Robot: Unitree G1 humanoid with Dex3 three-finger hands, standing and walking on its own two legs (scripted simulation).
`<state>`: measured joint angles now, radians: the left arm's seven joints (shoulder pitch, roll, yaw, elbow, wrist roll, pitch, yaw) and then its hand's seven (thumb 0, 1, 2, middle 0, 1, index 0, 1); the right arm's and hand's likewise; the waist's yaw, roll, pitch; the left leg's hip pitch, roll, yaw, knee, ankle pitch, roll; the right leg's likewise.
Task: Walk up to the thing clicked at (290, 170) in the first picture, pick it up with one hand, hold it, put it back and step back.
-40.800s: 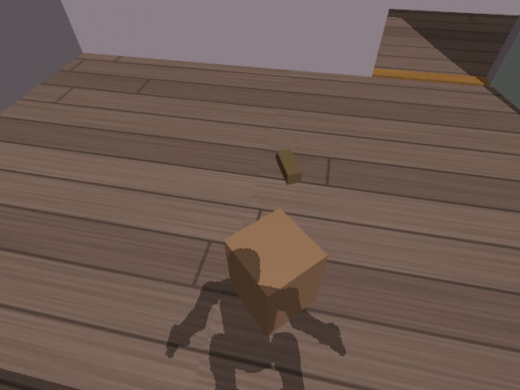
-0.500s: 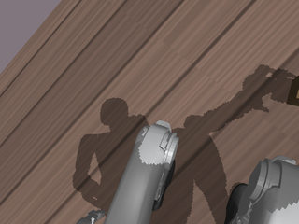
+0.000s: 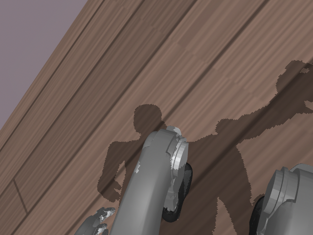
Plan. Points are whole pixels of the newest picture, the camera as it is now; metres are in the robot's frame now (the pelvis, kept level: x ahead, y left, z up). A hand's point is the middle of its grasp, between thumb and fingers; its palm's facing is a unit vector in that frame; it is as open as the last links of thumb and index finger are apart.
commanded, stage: rest palm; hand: right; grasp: from above
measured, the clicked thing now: out of the picture +0.51 -0.35 -0.29
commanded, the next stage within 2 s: close in 1.24 s
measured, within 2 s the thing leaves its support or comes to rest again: neither
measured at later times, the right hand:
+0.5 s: hand out of the picture +0.50 -0.30 -0.24, palm faces -0.46 +0.10 -0.88, open 13.5 cm
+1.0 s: hand out of the picture +0.49 -0.29 -0.25, palm faces -0.46 +0.09 -0.88, open 13.0 cm
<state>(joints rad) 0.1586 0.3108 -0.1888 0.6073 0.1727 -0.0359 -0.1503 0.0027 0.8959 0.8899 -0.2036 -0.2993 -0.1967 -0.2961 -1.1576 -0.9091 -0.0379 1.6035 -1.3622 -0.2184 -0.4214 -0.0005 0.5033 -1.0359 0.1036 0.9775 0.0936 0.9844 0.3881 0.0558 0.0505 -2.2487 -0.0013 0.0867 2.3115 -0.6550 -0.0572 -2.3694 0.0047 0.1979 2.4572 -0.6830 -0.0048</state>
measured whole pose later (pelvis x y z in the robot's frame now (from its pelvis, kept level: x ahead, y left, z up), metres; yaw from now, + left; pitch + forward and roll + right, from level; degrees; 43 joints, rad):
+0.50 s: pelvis +0.01 +0.00 -0.01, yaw +2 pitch +32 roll +14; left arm 0.21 0.34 -0.26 0.60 0.21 -0.11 -0.17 0.00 0.90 0.90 -0.21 -0.30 -0.20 -0.30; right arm -1.13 -1.04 -0.14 1.62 -1.33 -0.21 -0.45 0.00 0.45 -1.04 0.14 1.01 0.13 1.02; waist 0.42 0.09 0.15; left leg -2.27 -0.03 0.12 2.35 -0.66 -0.07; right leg -2.38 -0.01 0.25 2.52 -0.72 0.02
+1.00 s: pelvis +0.00 +0.00 -0.01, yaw +3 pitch +30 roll +15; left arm 0.15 0.34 -0.28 0.60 0.22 -0.15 -0.20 0.00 0.91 0.90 -0.20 -0.30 -0.20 -0.30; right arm -1.15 -1.03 -0.08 1.69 -1.34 -0.22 -0.52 0.00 0.39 -1.04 0.15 1.06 0.16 1.05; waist 0.42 0.12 0.15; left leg -2.24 -0.03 0.13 2.34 -0.65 -0.07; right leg -2.36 -0.01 0.26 2.52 -0.72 0.01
